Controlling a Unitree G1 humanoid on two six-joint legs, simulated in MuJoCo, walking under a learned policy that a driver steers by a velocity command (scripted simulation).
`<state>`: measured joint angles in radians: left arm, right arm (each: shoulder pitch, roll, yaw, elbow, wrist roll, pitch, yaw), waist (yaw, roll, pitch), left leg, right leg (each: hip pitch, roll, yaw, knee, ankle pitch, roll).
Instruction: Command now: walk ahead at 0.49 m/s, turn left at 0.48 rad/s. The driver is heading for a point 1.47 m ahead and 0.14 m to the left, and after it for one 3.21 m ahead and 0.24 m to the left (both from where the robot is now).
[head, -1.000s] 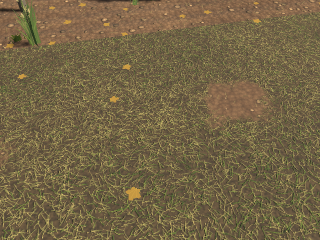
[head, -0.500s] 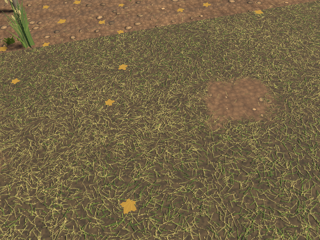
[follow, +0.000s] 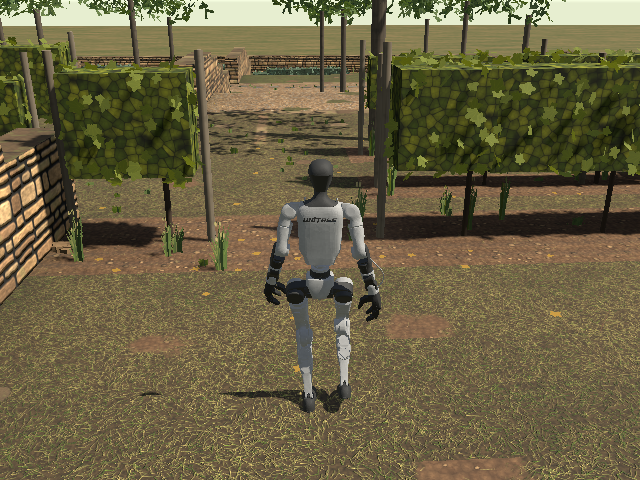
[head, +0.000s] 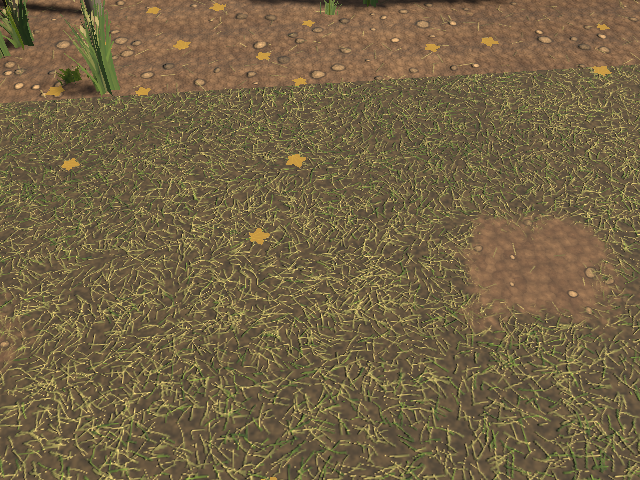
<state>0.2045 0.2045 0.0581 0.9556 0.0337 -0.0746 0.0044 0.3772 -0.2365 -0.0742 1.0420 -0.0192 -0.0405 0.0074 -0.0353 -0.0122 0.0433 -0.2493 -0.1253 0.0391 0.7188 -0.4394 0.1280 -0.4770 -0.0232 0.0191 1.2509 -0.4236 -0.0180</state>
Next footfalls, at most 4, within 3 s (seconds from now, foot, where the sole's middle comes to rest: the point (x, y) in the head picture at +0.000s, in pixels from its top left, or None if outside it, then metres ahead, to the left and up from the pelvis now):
0.36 right None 0.38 -0.15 -0.91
0.78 left None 0.55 0.10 -0.91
1.28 right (323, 399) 0.76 0.00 -0.91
1.86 left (220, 332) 1.07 0.30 -1.07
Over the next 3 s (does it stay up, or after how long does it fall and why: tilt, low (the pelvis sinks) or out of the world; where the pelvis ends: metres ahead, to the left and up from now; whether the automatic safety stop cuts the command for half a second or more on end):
stays up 1.58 0.22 -0.30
